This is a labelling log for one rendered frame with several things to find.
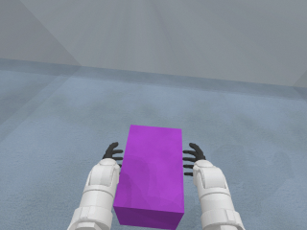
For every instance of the right robot forearm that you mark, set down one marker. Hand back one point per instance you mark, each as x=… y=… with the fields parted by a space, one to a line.
x=217 y=208

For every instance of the left robot hand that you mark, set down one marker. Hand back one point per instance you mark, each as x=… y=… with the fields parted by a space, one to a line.
x=110 y=151

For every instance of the right robot hand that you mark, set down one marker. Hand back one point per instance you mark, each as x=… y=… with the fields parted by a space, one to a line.
x=197 y=152

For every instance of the left robot forearm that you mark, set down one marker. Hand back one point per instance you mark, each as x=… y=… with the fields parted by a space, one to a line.
x=94 y=212

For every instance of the carton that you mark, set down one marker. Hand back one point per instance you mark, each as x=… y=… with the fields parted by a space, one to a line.
x=150 y=192

